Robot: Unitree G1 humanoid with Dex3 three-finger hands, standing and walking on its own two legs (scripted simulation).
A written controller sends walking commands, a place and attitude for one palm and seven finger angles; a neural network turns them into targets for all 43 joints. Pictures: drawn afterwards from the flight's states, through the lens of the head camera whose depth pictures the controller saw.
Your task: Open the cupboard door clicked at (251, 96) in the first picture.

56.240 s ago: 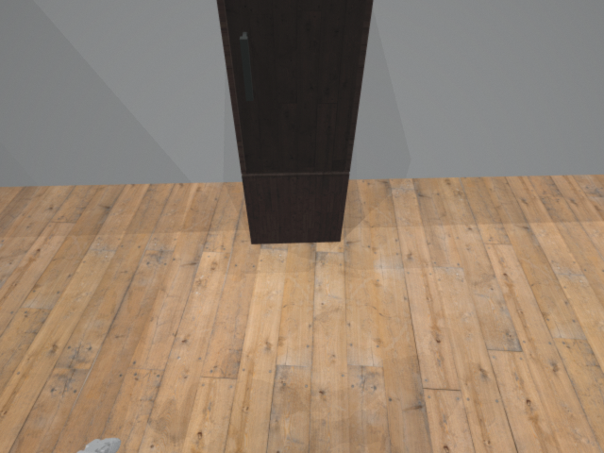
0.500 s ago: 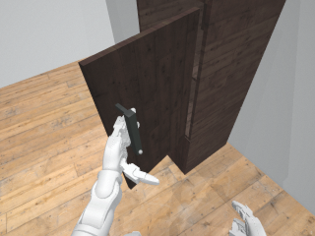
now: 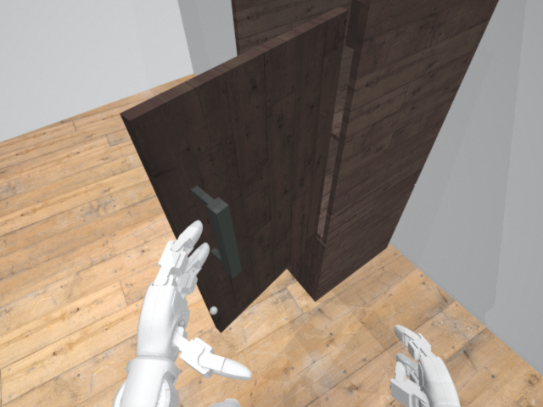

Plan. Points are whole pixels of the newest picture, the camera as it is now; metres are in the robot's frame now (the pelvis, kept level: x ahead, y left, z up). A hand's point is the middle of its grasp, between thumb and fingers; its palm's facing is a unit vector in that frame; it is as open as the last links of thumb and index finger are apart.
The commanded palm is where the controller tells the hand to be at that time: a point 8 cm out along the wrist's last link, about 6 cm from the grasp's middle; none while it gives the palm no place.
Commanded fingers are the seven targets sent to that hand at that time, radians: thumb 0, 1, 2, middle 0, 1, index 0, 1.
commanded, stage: slide the hand sideways off the handle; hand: left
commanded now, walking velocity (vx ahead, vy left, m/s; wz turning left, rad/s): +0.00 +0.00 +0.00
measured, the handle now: (217, 235) +0.34 +0.10 +0.08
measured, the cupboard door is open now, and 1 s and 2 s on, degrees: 100 100 100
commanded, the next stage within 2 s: draw the hand back to the body in 0.42 s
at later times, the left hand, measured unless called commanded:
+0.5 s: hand (174, 348) +0.18 +0.13 +0.08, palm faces +0.02 -1.00 -0.04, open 16.3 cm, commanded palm +0.16 +0.18 +0.08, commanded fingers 0.00 -0.50 0.30 -0.15 -0.30 -0.15 -0.30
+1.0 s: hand (119, 337) +0.18 +0.17 +0.12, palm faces +0.03 -1.00 -0.07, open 16.2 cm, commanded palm +0.15 +0.23 +0.14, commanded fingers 0.00 -0.32 0.38 -0.16 -0.30 -0.16 -0.30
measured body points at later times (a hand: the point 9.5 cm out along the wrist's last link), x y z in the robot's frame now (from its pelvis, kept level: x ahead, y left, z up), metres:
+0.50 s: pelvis -0.01 -0.02 -0.01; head +0.02 -0.04 +0.44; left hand +0.18 +0.18 +0.08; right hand +0.18 -0.25 -0.09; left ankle +0.03 +0.12 -0.69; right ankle -0.03 -0.10 -0.69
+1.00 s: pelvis -0.01 +0.00 +0.01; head -0.01 -0.01 +0.46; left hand +0.17 +0.23 +0.13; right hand +0.19 -0.21 -0.06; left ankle +0.03 +0.12 -0.69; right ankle -0.03 -0.10 -0.69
